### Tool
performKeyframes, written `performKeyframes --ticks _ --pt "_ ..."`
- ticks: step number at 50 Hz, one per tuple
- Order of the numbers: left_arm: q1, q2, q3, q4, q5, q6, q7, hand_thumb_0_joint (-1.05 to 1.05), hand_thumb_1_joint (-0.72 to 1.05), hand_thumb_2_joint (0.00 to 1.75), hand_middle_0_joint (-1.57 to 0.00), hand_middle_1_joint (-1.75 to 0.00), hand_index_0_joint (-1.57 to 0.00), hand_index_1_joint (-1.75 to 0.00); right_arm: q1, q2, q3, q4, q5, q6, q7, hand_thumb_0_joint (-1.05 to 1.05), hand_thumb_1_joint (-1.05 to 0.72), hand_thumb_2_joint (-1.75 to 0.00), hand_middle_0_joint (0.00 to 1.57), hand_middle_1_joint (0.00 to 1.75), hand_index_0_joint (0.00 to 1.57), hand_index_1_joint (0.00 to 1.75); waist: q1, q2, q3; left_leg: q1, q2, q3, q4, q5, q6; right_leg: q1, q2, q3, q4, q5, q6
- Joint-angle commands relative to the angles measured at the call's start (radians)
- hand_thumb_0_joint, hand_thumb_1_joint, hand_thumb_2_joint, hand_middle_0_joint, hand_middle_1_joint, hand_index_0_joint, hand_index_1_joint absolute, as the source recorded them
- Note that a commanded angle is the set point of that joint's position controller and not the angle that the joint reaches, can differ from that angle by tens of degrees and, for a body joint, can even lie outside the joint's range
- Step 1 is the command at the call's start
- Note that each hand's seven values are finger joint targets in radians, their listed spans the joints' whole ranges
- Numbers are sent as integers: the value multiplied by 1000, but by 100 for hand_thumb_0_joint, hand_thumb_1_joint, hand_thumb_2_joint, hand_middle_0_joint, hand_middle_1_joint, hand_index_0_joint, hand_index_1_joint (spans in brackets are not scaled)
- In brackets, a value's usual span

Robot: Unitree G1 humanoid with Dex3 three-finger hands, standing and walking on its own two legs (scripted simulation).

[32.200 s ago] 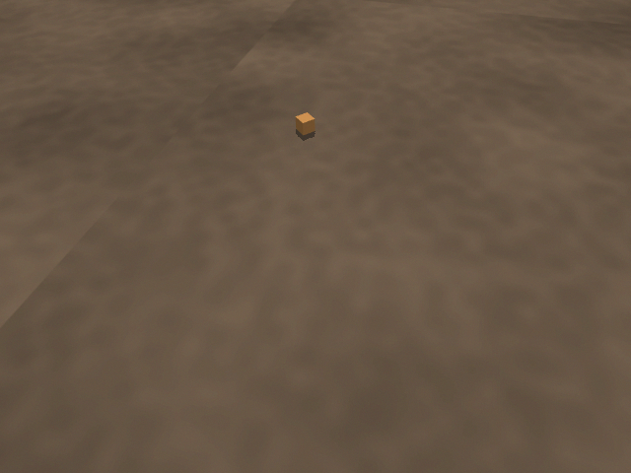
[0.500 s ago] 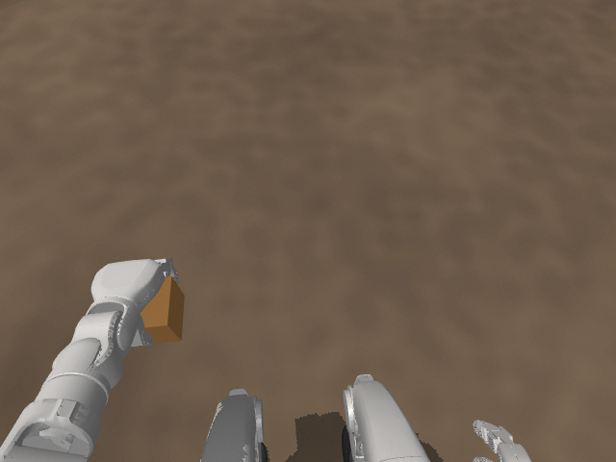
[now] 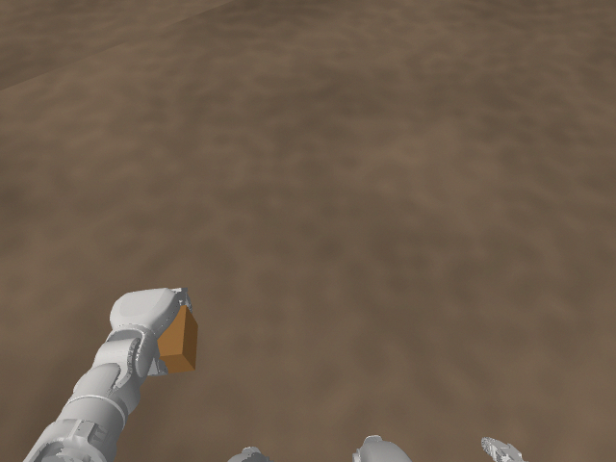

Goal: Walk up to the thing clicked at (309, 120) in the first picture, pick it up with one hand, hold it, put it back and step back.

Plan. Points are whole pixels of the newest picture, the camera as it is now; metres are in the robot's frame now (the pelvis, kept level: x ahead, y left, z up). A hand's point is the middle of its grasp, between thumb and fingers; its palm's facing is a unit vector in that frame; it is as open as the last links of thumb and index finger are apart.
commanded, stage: hold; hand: left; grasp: from above
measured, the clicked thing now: (165, 340) +0.33 +0.22 -0.11
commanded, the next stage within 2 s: crouch in 1.96 s
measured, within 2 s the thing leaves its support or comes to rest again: neither
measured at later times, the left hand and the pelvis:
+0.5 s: hand (149, 324) +0.32 +0.22 -0.03, palm faces -0.47 -0.04 -0.88, open 10.8 cm; pelvis +0.02 +0.00 +0.03, yaw +0 degrees
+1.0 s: hand (150, 334) +0.30 +0.21 -0.01, palm faces -0.47 -0.03 -0.88, open 10.8 cm; pelvis +0.01 -0.01 +0.03, yaw -1 degrees
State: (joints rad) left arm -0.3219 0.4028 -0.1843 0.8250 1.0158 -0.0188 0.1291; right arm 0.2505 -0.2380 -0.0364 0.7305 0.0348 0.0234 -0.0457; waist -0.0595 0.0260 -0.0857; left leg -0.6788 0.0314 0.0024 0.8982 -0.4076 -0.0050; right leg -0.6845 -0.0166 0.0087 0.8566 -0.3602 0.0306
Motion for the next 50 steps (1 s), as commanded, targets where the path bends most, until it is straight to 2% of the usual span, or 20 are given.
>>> performKeyframes --ticks 1,6,8,10,14,16,19,25,26,27,29,31,34,36,37,40,41,43,45,50 --pt "-303 206 86 -207 -7 -9 31 0 48 102 -88 -85 -87 -86 6 -155 -56 -105 4 -32 -12 0 -90 -90 20 30 20 30 6 27 -303 260 -44 -7 -177 243 7 182 43 -11 -173 192 -37" --pt "-315 203 77 -223 3 -13 20 0 46 99 -85 -87 -85 -86 -9 -154 -55 -113 5 -26 -10 0 -90 -90 20 30 20 30 7 31 -276 291 -46 -1 -217 253 5 217 44 -11 -207 201 -38" --pt "-311 220 84 -238 13 -16 10 0 45 100 -84 -87 -85 -87 -11 -156 -58 -110 6 -25 -12 0 -90 -90 20 30 20 30 20 32 -306 316 -48 1 -222 304 5 252 44 -8 -211 245 -38" --pt "-302 204 75 -251 9 -17 -3 0 47 101 -85 -86 -86 -86 -10 -156 -59 -112 7 -22 -10 0 -90 -90 20 30 20 30 14 38 -307 352 -41 -3 -231 362 0 248 48 -16 -207 282 -41" --pt "-294 204 78 -249 1 -17 -19 0 47 99 -85 -86 -86 -85 -18 -156 -59 -120 8 -18 -8 0 -90 -90 20 30 20 30 18 30 -262 353 -40 -3 -260 350 1 265 51 -20 -234 269 -41" --pt "-289 211 78 -264 5 -17 -31 0 49 99 -87 -84 -87 -84 -28 -158 -60 -128 10 -16 -9 0 -90 -90 20 30 20 30 28 38 -270 369 -43 4 -268 362 1 281 49 -17 -241 281 -42" --pt "-283 199 72 -286 -3 -20 -45 0 49 100 -86 -86 -87 -85 -31 -162 -62 -138 11 -13 -7 0 -90 -90 20 30 20 30 21 26 -263 386 -42 5 -278 371 2 294 49 -17 -252 288 -42" --pt "-249 223 95 -301 2 -18 -62 0 48 98 -86 -84 -87 -83 -44 -161 -61 -148 13 -9 -10 0 -90 -90 20 30 20 30 35 23 -252 393 -47 15 -298 387 6 328 47 -13 -269 311 -40" --pt "-255 209 82 -317 4 -18 -67 0 48 97 -86 -82 -86 -82 -44 -158 -59 -151 13 -9 -10 0 -89 -90 20 30 20 30 31 25 -256 394 -46 14 -297 397 7 329 48 -11 -266 321 -41" --pt "-259 233 101 -314 0 -21 -69 0 50 100 -87 -83 -88 -83 -49 -165 -62 -152 13 -7 -11 0 -89 -90 20 30 20 30 39 8 -251 399 -46 13 -302 391 8 340 48 -14 -275 313 -39" --pt "-269 215 83 -335 -2 -24 -76 0 50 102 -87 -84 -88 -84 -56 -158 -56 -158 13 -6 -10 0 -90 -90 20 30 20 30 32 31 -236 398 -44 14 -313 366 8 329 48 -11 -282 289 -41" --pt "-258 229 102 -338 -3 -25 -76 0 51 104 -89 -83 -89 -84 -59 -164 -60 -161 13 -5 -10 0 -89 -90 20 30 20 30 41 34 -253 416 -41 14 -319 373 6 339 49 -14 -284 289 -42" --pt "-254 231 103 -355 2 -25 -81 0 51 104 -89 -85 -89 -85 -66 -158 -56 -169 15 -1 -13 0 -90 -90 20 30 20 30 44 12 -247 408 -49 23 -323 375 15 360 45 -6 -293 310 -38" --pt "-252 220 95 -357 -3 -27 -85 0 50 101 -88 -85 -88 -84 -75 -154 -53 -172 16 -1 -14 0 -90 -90 20 30 20 30 41 -1 -226 400 -52 24 -331 343 18 361 43 -2 -308 284 -34" --pt "-256 236 109 -368 -6 -29 -86 0 51 100 -87 -86 -88 -85 -82 -155 -52 -175 16 -2 -15 0 -90 -90 20 30 20 30 46 8 -225 399 -53 26 -337 321 18 364 43 -1 -316 263 -34" --pt "-232 216 90 -358 -2 -27 -90 0 51 97 -87 -85 -88 -84 -94 -152 -49 -183 18 -2 -16 0 -90 -90 20 30 20 30 46 6 -200 401 -51 26 -356 293 18 354 43 -1 -326 234 -37" --pt "-247 236 109 -382 -9 -30 -89 0 52 98 -87 -85 -89 -84 -99 -155 -51 -185 19 -2 -17 0 -90 -90 20 30 20 30 54 7 -207 405 -52 25 -360 280 18 366 44 -1 -334 218 -35" --pt "-211 210 89 -362 -4 -26 -96 0 50 98 -86 -86 -87 -85 -103 -148 -46 -183 19 -1 -17 0 -90 -90 20 30 20 30 46 -17 -201 411 -54 30 -362 292 22 373 40 2 -337 234 -33" --pt "-269 222 91 -421 -11 -31 -98 0 51 99 -86 -88 -87 -87 -103 -152 -49 -179 19 -3 -19 0 -90 -90 20 30 20 30 42 21 -225 437 -49 28 -366 301 17 371 44 2 -335 237 -36" --pt "-247 226 101 -407 -14 -30 -95 0 48 98 -83 -88 -85 -87 -118 -151 -44 -184 22 -5 -23 0 -90 -90 20 30 20 30 50 1 -201 437 -50 27 -385 282 19 380 43 0 -353 219 -35"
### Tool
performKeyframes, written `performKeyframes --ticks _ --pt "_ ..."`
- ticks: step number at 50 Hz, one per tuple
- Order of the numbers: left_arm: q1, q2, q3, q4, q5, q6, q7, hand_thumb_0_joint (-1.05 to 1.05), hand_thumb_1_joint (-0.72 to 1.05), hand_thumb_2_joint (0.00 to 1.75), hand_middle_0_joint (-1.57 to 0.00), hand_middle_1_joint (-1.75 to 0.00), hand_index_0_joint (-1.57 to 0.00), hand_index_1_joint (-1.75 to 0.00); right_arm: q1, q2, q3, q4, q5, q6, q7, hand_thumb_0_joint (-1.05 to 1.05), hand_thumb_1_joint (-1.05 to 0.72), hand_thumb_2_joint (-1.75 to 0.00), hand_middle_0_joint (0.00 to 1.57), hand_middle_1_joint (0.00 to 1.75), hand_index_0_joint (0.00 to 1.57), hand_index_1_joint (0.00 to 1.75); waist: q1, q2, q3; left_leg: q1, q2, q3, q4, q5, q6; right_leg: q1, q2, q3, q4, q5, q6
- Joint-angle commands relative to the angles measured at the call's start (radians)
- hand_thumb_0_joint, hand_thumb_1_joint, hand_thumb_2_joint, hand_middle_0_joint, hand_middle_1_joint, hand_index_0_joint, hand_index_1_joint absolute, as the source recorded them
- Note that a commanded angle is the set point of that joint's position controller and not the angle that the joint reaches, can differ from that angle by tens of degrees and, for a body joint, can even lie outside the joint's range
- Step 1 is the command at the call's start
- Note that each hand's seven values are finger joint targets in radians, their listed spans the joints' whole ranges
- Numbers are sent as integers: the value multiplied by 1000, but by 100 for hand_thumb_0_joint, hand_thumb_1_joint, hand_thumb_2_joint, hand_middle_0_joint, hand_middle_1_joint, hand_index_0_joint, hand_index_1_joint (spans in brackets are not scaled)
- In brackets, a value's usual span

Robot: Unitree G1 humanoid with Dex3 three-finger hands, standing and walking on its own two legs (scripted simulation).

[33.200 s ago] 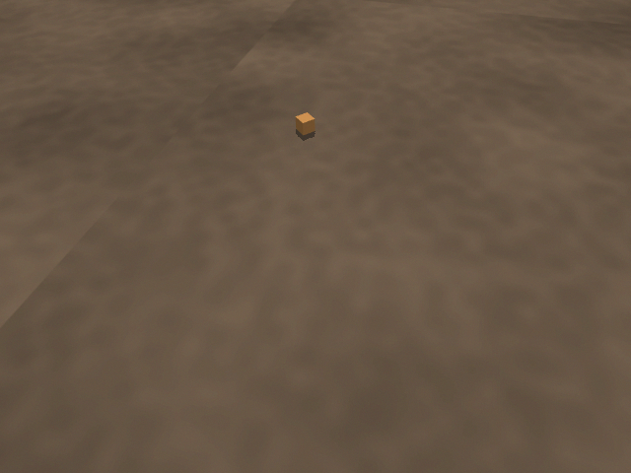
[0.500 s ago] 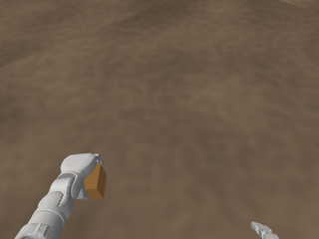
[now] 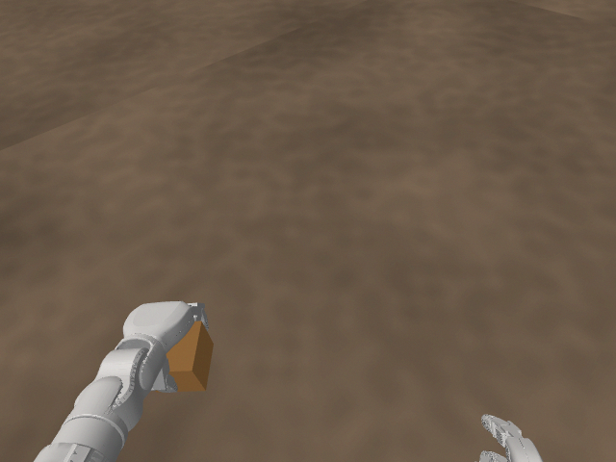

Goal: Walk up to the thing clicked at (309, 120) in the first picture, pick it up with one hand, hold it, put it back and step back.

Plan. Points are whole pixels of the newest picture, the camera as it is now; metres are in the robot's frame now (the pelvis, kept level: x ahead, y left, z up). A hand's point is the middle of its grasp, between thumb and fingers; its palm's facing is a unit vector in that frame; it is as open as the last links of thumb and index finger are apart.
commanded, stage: hold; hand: left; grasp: from above
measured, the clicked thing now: (179, 356) +0.30 +0.22 -0.08
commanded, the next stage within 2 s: crouch in 0.96 s
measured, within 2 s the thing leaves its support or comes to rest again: neither
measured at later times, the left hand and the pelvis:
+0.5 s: hand (166, 351) +0.28 +0.22 -0.03, palm faces -0.46 -0.04 -0.89, open 10.8 cm; pelvis +0.00 +0.00 +0.01, yaw +0 degrees
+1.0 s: hand (164, 346) +0.29 +0.22 -0.03, palm faces -0.47 -0.04 -0.88, open 10.8 cm; pelvis +0.01 +0.00 +0.01, yaw +0 degrees
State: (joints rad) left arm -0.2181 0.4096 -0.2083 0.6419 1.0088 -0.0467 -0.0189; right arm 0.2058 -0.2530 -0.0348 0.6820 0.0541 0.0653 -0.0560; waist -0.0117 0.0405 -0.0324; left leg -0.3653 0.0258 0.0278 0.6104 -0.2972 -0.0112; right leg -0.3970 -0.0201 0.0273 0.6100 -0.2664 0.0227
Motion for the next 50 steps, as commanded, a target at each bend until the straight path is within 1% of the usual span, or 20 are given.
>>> performKeyframes --ticks 1,4,6,8,15,17,21,23,25,29,30,33,35,36,38,40,42,45,48,50 --pt "-344 219 123 -209 -8 -2 50 0 49 98 -84 -89 -86 -87 -81 -134 -44 -135 3 -47 -13 0 -90 -90 20 30 20 30 5 -16 -240 117 -45 4 -100 161 25 96 46 -19 -114 113 -27" --pt "-357 227 125 -230 -14 -5 45 0 51 98 -86 -89 -88 -87 -90 -133 -42 -142 3 -48 -15 0 -90 -90 20 30 20 30 3 -6 -228 123 -46 6 -113 131 27 94 44 -15 -129 87 -26" --pt "-324 211 117 -217 -16 -6 39 0 48 98 -84 -88 -86 -86 -93 -130 -39 -144 3 -48 -14 0 -90 -90 20 30 20 30 5 -23 -222 126 -45 1 -120 134 27 105 44 -18 -132 86 -25" --pt "-332 237 134 -235 -10 -11 35 0 46 99 -83 -89 -85 -87 -98 -131 -40 -141 3 -47 -16 0 -90 -90 20 30 20 30 12 2 -243 144 -44 2 -122 157 24 112 45 -18 -128 104 -29" --pt "-345 223 121 -262 -15 -9 29 0 46 100 -84 -88 -85 -86 -106 -129 -36 -145 5 -46 -19 0 -90 -90 20 30 20 30 6 -13 -228 164 -43 3 -137 173 26 125 45 -19 -147 122 -27" --pt "-326 232 134 -270 -14 -4 28 0 45 100 -83 -88 -84 -87 -110 -127 -35 -147 7 -46 -19 0 -91 -90 20 30 20 30 18 -11 -243 169 -50 10 -137 180 28 140 40 -14 -151 131 -25" --pt "-348 222 116 -280 -14 1 14 0 45 98 -83 -87 -84 -86 -113 -125 -33 -145 8 -44 -22 0 -90 -90 20 30 20 30 12 -12 -236 183 -44 7 -149 193 26 139 45 -18 -155 141 -27" --pt "-307 239 139 -270 -18 2 8 0 45 97 -82 -87 -84 -85 -117 -124 -32 -149 11 -43 -22 0 -90 -90 20 30 20 30 27 -5 -226 177 -45 9 -157 195 26 155 44 -20 -160 139 -29" --pt "-309 205 103 -256 -22 4 -4 0 45 99 -82 -88 -84 -86 -120 -124 -28 -151 11 -41 -22 0 -90 -90 20 30 20 30 9 -25 -204 183 -42 6 -163 185 28 146 45 -19 -167 132 -29" --pt "-262 220 135 -242 -30 -6 -9 0 44 100 -84 -85 -84 -85 -126 -125 -28 -162 10 -37 -21 0 -90 -90 20 30 20 30 21 -26 -180 173 -43 3 -176 162 28 156 43 -20 -179 105 -30" --pt "-296 214 118 -277 -27 -12 -13 0 46 100 -84 -86 -85 -86 -131 -122 -28 -165 8 -37 -20 0 -90 -90 20 30 20 30 19 -18 -198 183 -42 0 -176 176 25 157 45 -20 -172 117 -32" --pt "-317 252 154 -277 -21 -24 -7 0 43 100 -82 -86 -82 -85 -119 -125 -29 -156 7 -35 -23 0 -90 -90 20 30 20 30 23 1 -200 189 -43 1 -174 186 23 154 46 -19 -173 123 -32" --pt "-363 241 138 -312 -14 -30 -3 0 44 99 -82 -86 -83 -85 -115 -119 -31 -153 6 -36 -24 0 -90 -90 20 30 20 30 13 13 -245 217 -46 6 -164 213 24 160 44 -16 -169 153 -31" --pt "-346 248 150 -277 -12 -25 6 0 45 100 -83 -86 -84 -85 -115 -123 -30 -148 6 -34 -25 0 -90 -90 20 30 20 30 15 -11 -235 211 -45 4 -164 219 25 165 44 -18 -170 158 -29" --pt "-379 225 127 -295 -18 -21 16 0 47 103 -85 -89 -86 -88 -114 -120 -29 -150 7 -35 -25 0 -90 -90 20 30 20 30 7 4 -238 220 -46 9 -164 218 24 152 43 -15 -172 163 -29" --pt "-337 223 135 -243 -18 -14 25 0 46 102 -84 -87 -85 -86 -106 -124 -34 -139 7 -33 -25 0 -90 -90 20 30 20 30 9 -12 -226 213 -44 7 -167 224 24 158 45 -22 -174 166 -28" --pt "-334 212 117 -228 -13 -11 24 0 47 102 -85 -88 -86 -87 -105 -124 -36 -137 8 -32 -23 0 -90 -90 20 30 20 30 13 -28 -221 205 -45 7 -166 238 25 168 42 -23 -173 182 -29" --pt "-372 233 125 -257 -11 -14 22 0 46 103 -85 -86 -86 -86 -103 -124 -38 -133 5 -29 -22 0 -90 -90 20 30 20 30 16 8 -250 222 -46 7 -163 257 22 174 41 -21 -169 199 -30" --pt "-341 235 134 -239 -17 -16 19 0 46 102 -85 -86 -86 -86 -95 -129 -40 -138 8 -26 -21 0 -90 -90 20 30 20 30 18 4 -239 217 -41 6 -168 267 20 178 45 -24 -169 204 -34" --pt "-366 234 123 -230 -15 -19 17 0 45 100 -85 -85 -86 -84 -98 -127 -39 -138 7 -25 -21 0 -90 -90 20 30 20 30 13 -3 -233 215 -40 5 -171 268 22 177 46 -26 -170 207 -35"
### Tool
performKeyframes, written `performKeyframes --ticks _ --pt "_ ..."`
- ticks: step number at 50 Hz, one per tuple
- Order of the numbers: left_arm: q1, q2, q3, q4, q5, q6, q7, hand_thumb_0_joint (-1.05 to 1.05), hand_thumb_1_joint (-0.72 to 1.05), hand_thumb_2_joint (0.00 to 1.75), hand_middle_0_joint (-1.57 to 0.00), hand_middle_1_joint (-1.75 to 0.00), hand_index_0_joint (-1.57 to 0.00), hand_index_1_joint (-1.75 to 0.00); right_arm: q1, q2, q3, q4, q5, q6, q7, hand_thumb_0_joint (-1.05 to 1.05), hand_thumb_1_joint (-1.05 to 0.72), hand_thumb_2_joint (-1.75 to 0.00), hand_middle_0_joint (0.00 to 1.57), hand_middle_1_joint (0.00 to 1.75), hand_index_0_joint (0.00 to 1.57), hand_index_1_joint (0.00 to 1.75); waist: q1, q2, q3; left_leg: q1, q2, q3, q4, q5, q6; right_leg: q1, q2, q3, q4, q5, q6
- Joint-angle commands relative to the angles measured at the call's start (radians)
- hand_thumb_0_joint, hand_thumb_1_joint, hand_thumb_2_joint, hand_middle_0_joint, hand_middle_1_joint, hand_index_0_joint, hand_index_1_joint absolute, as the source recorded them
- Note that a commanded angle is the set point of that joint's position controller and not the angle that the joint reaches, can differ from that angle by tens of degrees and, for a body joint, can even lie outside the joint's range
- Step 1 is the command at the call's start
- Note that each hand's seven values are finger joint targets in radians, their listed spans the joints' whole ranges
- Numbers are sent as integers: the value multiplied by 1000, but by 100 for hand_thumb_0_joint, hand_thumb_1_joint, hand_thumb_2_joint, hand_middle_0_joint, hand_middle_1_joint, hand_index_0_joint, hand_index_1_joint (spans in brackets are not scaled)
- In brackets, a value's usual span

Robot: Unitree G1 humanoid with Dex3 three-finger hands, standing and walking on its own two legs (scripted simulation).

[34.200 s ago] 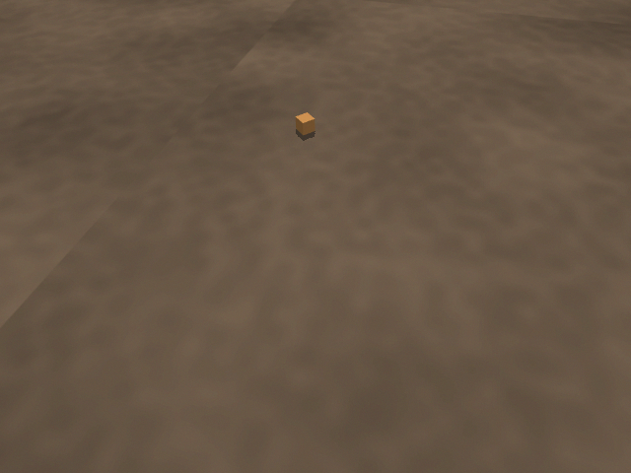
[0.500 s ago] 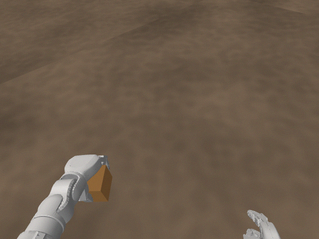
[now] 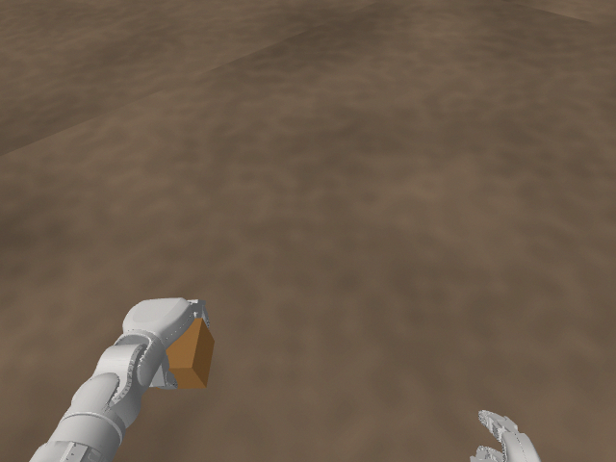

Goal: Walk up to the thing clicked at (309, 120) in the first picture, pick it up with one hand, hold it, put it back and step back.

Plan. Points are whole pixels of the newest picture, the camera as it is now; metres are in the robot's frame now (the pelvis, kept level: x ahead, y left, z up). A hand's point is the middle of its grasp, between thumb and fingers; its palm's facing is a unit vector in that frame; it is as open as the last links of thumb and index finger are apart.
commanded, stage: crouch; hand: left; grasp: from above
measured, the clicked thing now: (179, 353) +0.29 +0.22 -0.07
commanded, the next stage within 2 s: none
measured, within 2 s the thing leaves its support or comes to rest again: neither
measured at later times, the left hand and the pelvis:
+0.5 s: hand (184, 368) +0.29 +0.23 -0.13, palm faces -0.47 +0.02 -0.88, open 10.8 cm; pelvis -0.01 +0.00 -0.03, yaw +2 degrees
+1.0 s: hand (220, 381) +0.36 +0.23 -0.38, palm faces -0.46 +0.04 -0.89, open 10.8 cm; pelvis -0.06 +0.01 -0.24, yaw +1 degrees
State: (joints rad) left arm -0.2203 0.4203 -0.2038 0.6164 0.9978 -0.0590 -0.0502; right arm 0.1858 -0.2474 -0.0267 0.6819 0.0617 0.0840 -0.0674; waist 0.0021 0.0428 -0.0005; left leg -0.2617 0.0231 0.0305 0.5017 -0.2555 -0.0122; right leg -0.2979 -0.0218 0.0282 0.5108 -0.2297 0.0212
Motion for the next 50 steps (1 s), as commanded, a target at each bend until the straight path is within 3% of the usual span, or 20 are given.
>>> performKeyframes --ticks 1,3,4,5,10,16,17,19,21,23,25,27,28,30,32,35,38,42,45,50 --pt "-352 220 120 -183 -5 -6 49 0 46 102 -85 -86 -86 -85 -74 -135 -47 -139 1 -42 -10 0 -90 -90 20 30 20 30 -3 -13 -256 109 -39 3 -61 221 23 74 46 -24 -73 167 -33" --pt "-307 199 111 -186 -8 -9 44 0 53 101 -90 -93 -92 -92 -76 -134 -48 -150 1 -41 -9 0 -93 -91 20 30 20 30 -1 -27 -255 108 -43 6 -59 216 27 84 41 -23 -77 165 -30" --pt "-340 211 119 -225 -12 -13 48 0 45 103 -82 -90 -84 -89 -78 -134 -50 -146 0 -41 -8 0 -88 -89 20 30 20 30 9 -9 -274 114 -41 2 -61 223 23 91 43 -26 -74 166 -32" --pt "-321 215 126 -200 -4 -10 52 0 45 107 -84 -89 -84 -90 -76 -133 -50 -146 -1 -39 -8 0 -89 -90 20 30 20 30 8 5 -266 114 -41 4 -62 224 21 83 43 -26 -74 165 -35" --pt "-280 180 113 -135 11 -21 87 0 45 107 -85 -87 -85 -88 -62 -134 -52 -143 -2 -30 -5 0 -89 -90 20 30 20 30 -13 -65 -214 71 -43 3 -46 194 26 49 42 -27 -71 145 -28" --pt "-367 167 114 -5 78 -54 207 0 45 107 -86 -86 -85 -87 -24 -138 -61 -109 -27 -20 10 0 -89 -90 20 30 20 30 -42 -64 -233 -21 -48 0 50 154 24 -66 33 -25 9 120 -26" --pt "-391 178 124 10 85 -56 231 0 47 111 -88 -87 -87 -89 -18 -141 -64 -99 -31 -20 14 0 -89 -90 20 30 20 30 -44 -43 -249 -45 -50 2 80 140 22 -93 31 -23 31 111 -26" --pt "-437 145 95 83 110 -55 268 0 50 109 -90 -88 -89 -89 9 -148 -72 -82 -38 -22 23 0 -89 -90 20 30 20 30 -67 -49 -284 -100 -47 -2 144 122 20 -153 31 -23 91 98 -26" --pt "-487 146 99 130 133 -60 312 0 53 111 -93 -88 -92 -89 34 -150 -83 -63 -46 -27 31 0 -89 -90 20 30 20 30 -67 -35 -317 -182 -46 -6 227 99 14 -234 32 -28 169 76 -29" --pt "-497 128 92 203 161 -61 348 0 48 104 -88 -86 -88 -86 68 -152 -92 -52 -55 -31 39 0 -89 -90 20 30 20 30 -76 -32 -360 -278 -43 -9 320 98 15 -309 31 -29 259 79 -35" --pt "-535 152 109 247 176 -65 385 0 47 99 -86 -85 -87 -84 82 -163 -101 -51 -62 -35 44 0 -90 -90 20 30 20 30 -78 -14 -398 -353 -38 -10 409 78 15 -415 35 -33 342 54 -40" --pt "-601 124 93 274 192 -65 411 0 46 95 -86 -83 -87 -82 97 -166 -105 -44 -72 -45 48 0 -90 -90 20 30 20 30 -94 28 -455 -417 -35 -19 489 65 14 -528 39 -40 428 30 -46" --pt "-626 153 112 276 202 -61 427 0 48 95 -88 -81 -89 -80 108 -173 -112 -39 -74 -48 47 0 -90 -90 20 30 20 30 -84 44 -507 -429 -34 -21 526 67 14 -560 40 -43 465 24 -47" --pt "-656 149 116 322 201 -49 452 0 48 94 -88 -80 -89 -79 119 -174 -112 -34 -81 -56 44 0 -90 -90 20 30 20 30 -92 56 -543 -505 -31 -29 585 48 15 -632 43 -52 539 1 -53" --pt "-697 187 144 370 208 -38 474 0 47 95 -87 -79 -88 -78 129 -176 -113 -25 -87 -65 37 0 -90 -90 20 30 20 30 -101 31 -581 -624 -35 -30 650 -7 24 -673 45 -54 602 -28 -52" --pt "-745 198 149 390 200 -28 482 0 45 96 -86 -79 -87 -79 140 -177 -112 -24 -96 -83 30 0 -90 -90 20 30 20 30 -117 47 -633 -763 -38 -28 740 -104 26 -769 39 -47 689 -102 -53" --pt "-726 210 161 434 190 -14 473 0 45 91 -85 -78 -86 -77 144 -190 -114 -15 -105 -94 26 0 -90 -90 20 30 20 30 -121 61 -682 -805 -29 -55 807 -112 21 -881 34 -61 782 -125 -55" --pt "-791 260 187 426 194 -22 454 0 39 95 -81 -79 -82 -79 146 -194 -114 -13 -116 -106 33 0 -90 -90 20 30 20 30 -125 96 -747 -893 -32 -69 895 -157 18 -996 32 -72 888 -173 -58" --pt "-839 283 202 462 199 -37 446 0 40 96 -80 -84 -82 -82 162 -199 -102 -10 -123 -116 41 0 -90 -90 20 30 20 30 -164 82 -729 -1003 -35 -74 962 -242 24 -1079 28 -75 946 -233 -57" --pt "-929 317 222 436 208 -78 453 0 38 98 -78 -86 -79 -85 179 -207 -91 4 -134 -137 63 0 -90 -90 20 30 20 30 -182 132 -808 -1059 -39 -89 1066 -263 21 -1211 23 -89 1055 -259 -61"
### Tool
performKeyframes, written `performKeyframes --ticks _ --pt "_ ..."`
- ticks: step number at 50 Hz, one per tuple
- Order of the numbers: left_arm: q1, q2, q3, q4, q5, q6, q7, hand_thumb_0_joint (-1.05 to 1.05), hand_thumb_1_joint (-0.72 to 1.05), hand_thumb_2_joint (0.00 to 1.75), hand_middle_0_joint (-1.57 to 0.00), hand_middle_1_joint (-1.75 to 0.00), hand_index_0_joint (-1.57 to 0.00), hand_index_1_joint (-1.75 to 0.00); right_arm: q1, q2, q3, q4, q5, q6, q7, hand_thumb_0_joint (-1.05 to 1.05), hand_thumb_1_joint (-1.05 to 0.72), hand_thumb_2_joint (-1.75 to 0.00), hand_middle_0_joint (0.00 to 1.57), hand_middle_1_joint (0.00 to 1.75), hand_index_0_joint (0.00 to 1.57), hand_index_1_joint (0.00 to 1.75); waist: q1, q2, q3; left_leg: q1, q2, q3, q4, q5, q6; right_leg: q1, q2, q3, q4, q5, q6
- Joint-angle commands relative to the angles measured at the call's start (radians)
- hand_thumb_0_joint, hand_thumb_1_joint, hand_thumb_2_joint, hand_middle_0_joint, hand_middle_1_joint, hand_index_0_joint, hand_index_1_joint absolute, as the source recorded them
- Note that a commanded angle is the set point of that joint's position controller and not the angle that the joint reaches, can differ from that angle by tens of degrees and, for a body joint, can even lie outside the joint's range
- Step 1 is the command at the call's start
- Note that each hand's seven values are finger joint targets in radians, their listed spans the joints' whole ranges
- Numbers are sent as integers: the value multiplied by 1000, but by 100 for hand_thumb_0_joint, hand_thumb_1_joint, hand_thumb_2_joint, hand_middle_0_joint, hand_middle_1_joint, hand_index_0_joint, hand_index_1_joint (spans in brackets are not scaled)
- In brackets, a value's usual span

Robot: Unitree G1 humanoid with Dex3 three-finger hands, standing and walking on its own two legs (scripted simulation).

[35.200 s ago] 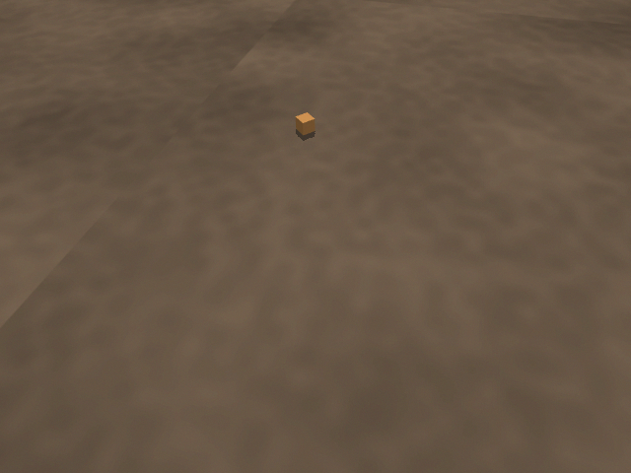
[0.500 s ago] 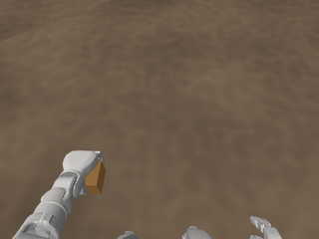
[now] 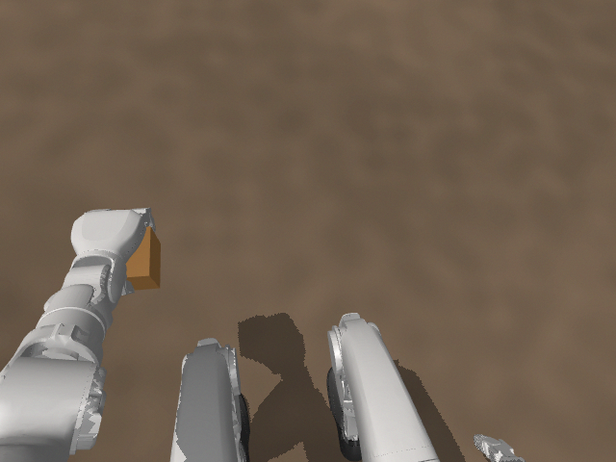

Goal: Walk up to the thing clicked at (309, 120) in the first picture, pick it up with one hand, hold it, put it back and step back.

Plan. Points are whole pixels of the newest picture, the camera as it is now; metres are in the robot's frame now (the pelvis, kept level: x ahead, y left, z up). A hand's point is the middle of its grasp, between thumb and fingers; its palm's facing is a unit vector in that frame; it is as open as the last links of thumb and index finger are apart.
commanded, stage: crouch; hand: left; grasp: from above
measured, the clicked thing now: (129, 260) +0.43 +0.22 -0.17
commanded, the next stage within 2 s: lower in 1.02 s
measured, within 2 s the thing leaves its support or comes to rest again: neither
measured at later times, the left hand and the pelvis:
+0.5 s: hand (146, 261) +0.46 +0.23 -0.28, palm faces -0.46 +0.01 -0.89, open 10.8 cm; pelvis -0.01 -0.01 -0.11, yaw -2 degrees
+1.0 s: hand (156, 264) +0.47 +0.23 -0.34, palm faces -0.47 +0.01 -0.88, open 10.8 cm; pelvis -0.02 +0.00 -0.17, yaw -3 degrees
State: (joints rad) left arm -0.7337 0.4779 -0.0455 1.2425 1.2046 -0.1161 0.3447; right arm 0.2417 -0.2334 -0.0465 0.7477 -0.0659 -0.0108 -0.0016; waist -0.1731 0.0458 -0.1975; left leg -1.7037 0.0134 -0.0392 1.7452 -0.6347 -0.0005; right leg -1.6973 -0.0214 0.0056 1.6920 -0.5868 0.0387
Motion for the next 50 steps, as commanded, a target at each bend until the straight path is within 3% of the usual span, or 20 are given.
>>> performKeyframes --ticks 1,8,9,10,13,14,15,19,20,21,24,25,27,30,31,35,37,38,45,50 --pt "-421 258 63 -164 6 -25 59 0 40 100 -79 -88 -81 -86 131 -224 -68 -54 -10 -47 3 0 -90 -90 20 30 20 30 -16 130 -617 365 -31 -18 -154 124 11 176 20 -67 -110 107 -77" --pt "-499 317 105 -160 36 -42 89 0 43 103 -81 -91 -83 -89 158 -224 -60 -34 -29 -62 40 0 -91 -90 20 30 20 30 -27 185 -683 312 -36 -3 -25 167 12 88 18 -77 -2 140 -78" --pt "-444 299 94 -68 43 -31 91 0 41 102 -80 -89 -82 -88 149 -232 -56 -33 -32 -64 44 0 -91 -90 20 30 20 30 -24 187 -657 293 -34 -2 -11 172 9 71 17 -78 15 143 -78" --pt "-503 308 103 -140 36 -37 96 0 40 104 -80 -89 -82 -88 150 -223 -55 -34 -34 -63 50 0 -91 -90 20 30 20 30 -32 202 -688 281 -37 7 11 185 15 74 21 -77 25 158 -77" --pt "-536 357 130 -147 45 -40 100 0 40 102 -81 -88 -82 -87 166 -228 -55 -26 -40 -64 61 0 -91 -90 20 30 20 30 -36 210 -703 249 -37 14 60 208 16 74 20 -79 64 188 -75" --pt "-488 331 110 -64 49 -31 94 0 41 103 -81 -89 -82 -88 155 -230 -47 -36 -40 -65 66 0 -91 -90 20 30 20 30 -38 206 -686 246 -36 11 67 212 14 55 19 -82 78 186 -76" --pt "-542 343 121 -131 48 -41 94 0 41 104 -80 -91 -82 -89 163 -231 -51 -26 -45 -64 70 0 -91 -90 20 30 20 30 -48 224 -683 230 -34 15 85 216 15 44 20 -83 88 194 -74" --pt "-530 387 143 -100 50 -46 86 0 39 102 -78 -90 -80 -88 164 -231 -49 -28 -47 -59 81 0 -91 -90 20 30 20 30 -42 205 -676 188 -35 18 129 216 19 43 23 -84 122 200 -71" --pt "-513 349 114 -27 51 -42 81 0 37 102 -78 -90 -79 -88 155 -234 -46 -34 -47 -59 83 0 -91 -90 20 30 20 30 -54 203 -645 149 -35 25 144 200 21 30 25 -84 130 194 -70" --pt "-557 360 121 -87 46 -52 79 0 38 101 -78 -89 -80 -87 159 -235 -49 -31 -50 -58 87 0 -92 -90 20 30 20 30 -63 199 -656 136 -36 24 153 187 24 29 28 -85 132 189 -69" --pt "-531 351 115 -59 45 -56 68 0 37 96 -78 -87 -79 -85 162 -238 -47 -31 -52 -56 95 0 -92 -90 20 30 20 30 -64 206 -658 138 -35 22 180 210 23 17 29 -88 157 206 -67" --pt "-554 405 140 -81 48 -61 67 0 38 98 -77 -89 -79 -87 176 -250 -48 -24 -52 -53 98 0 -92 -90 20 30 20 30 -58 209 -677 135 -34 22 192 229 23 31 28 -88 170 225 -66" --pt "-542 393 131 -59 56 -65 63 0 39 99 -78 -89 -80 -87 174 -251 -46 -27 -53 -49 104 0 -92 -90 20 30 20 30 -63 212 -669 126 -33 18 206 243 19 7 29 -93 194 228 -68" --pt "-548 389 131 -5 61 -73 66 0 39 98 -78 -88 -80 -86 166 -257 -40 -26 -56 -47 108 0 -92 -90 20 30 20 30 -67 228 -610 94 -34 13 213 201 15 -69 30 -102 217 182 -73" --pt "-591 422 146 -52 64 -83 69 0 39 98 -78 -88 -80 -86 173 -259 -41 -18 -58 -45 111 0 -92 -90 20 30 20 30 -70 242 -615 87 -33 11 215 185 15 -71 31 -105 226 170 -74" --pt "-624 431 147 -31 78 -100 80 0 37 97 -77 -88 -79 -86 173 -260 -36 -17 -63 -46 118 0 -91 -90 20 30 20 30 -81 227 -613 56 -37 16 241 137 21 -86 34 -110 243 139 -73" --pt "-576 404 131 53 79 -93 83 0 39 95 -79 -85 -80 -84 168 -266 -26 -20 -65 -50 120 0 -92 -90 20 30 20 30 -84 216 -601 37 -39 21 257 145 23 -94 31 -108 251 147 -70" --pt "-639 445 150 -12 77 -103 88 0 38 96 -78 -85 -80 -84 170 -273 -31 -13 -68 -51 120 0 -91 -90 20 30 20 30 -91 232 -630 35 -37 21 271 148 25 -93 32 -108 261 155 -70" --pt "-658 487 153 64 96 -102 104 0 38 97 -79 -86 -80 -85 167 -279 -6 -7 -73 -52 121 0 -92 -90 20 30 20 30 -92 238 -601 -25 -41 25 300 113 27 -121 39 -118 297 127 -73" --pt "-673 473 141 80 97 -99 109 0 38 95 -79 -85 -80 -84 170 -287 9 -6 -78 -60 122 0 -92 -90 20 30 20 30 -112 288 -578 -6 -38 14 314 118 19 -170 36 -128 324 132 -75"
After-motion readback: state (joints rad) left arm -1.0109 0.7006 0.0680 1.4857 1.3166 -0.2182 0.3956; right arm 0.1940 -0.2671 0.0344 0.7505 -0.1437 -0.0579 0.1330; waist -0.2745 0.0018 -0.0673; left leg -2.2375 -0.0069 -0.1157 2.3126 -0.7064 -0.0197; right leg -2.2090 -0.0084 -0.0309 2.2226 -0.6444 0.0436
